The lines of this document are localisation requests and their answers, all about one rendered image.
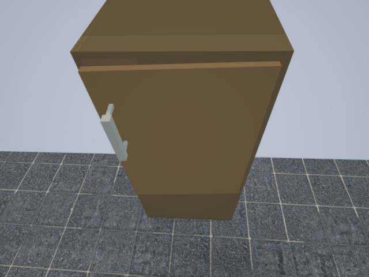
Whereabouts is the handle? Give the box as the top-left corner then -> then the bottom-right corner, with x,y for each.
100,104 -> 128,161

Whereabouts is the cupboard door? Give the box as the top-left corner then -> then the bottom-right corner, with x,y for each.
78,61 -> 282,194

